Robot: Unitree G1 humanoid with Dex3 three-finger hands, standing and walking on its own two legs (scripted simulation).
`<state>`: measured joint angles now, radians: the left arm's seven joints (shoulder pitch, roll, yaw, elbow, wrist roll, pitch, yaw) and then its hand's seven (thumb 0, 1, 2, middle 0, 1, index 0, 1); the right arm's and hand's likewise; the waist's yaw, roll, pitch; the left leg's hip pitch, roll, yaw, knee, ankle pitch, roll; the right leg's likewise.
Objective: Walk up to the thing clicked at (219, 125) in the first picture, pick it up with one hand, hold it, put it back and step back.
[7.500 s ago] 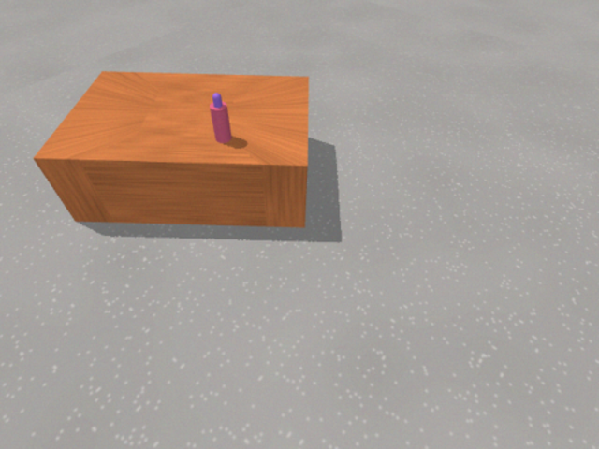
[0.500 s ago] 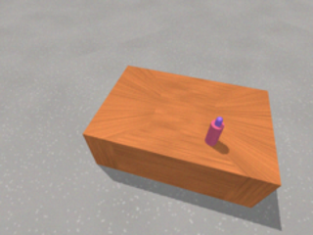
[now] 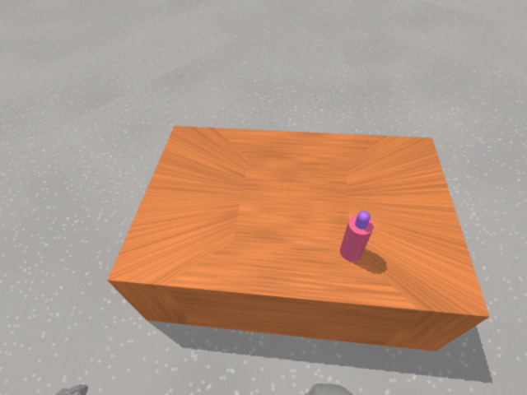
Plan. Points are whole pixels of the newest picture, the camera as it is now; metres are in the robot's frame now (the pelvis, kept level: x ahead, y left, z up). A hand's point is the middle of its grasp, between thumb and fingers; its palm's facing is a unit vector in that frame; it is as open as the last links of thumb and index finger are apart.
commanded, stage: walk up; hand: right
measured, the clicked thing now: (357, 234) +0.54 -0.25 -0.29
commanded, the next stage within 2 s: stand in 1.84 s
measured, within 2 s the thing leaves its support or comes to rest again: neither
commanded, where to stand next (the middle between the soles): +0.10 +0.01 m, yaw -5 degrees
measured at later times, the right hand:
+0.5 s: hand out of the picture +0.11 -0.26 -0.13, palm faces +0.07 +0.88 -0.46, open 7.3 cm
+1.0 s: hand out of the picture +0.09 -0.25 -0.14, palm faces +0.08 +0.93 -0.36, open 7.3 cm
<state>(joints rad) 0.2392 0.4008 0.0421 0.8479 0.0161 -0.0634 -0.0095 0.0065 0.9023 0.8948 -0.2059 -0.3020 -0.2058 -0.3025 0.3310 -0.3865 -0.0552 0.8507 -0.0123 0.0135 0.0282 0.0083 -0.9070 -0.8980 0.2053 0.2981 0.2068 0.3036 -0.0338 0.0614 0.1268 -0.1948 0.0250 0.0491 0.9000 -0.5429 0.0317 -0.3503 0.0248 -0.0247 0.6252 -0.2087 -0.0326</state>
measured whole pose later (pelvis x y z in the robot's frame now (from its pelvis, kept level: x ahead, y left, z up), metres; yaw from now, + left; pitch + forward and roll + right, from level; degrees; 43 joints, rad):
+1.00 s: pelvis +0.04 +0.02 +0.01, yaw -6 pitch -3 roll +0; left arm 0.09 0.37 0.02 1.01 0.01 0.02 -0.02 0.01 0.90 0.89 -0.21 -0.30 -0.21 -0.30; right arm 0.15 -0.37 0.00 1.03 0.00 -0.03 0.00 0.01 -0.91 -0.90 0.21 0.30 0.21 0.30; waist -0.01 0.00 0.08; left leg -0.24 0.03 -0.02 0.57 -0.29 -0.03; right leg -0.24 -0.02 -0.01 0.58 -0.30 0.00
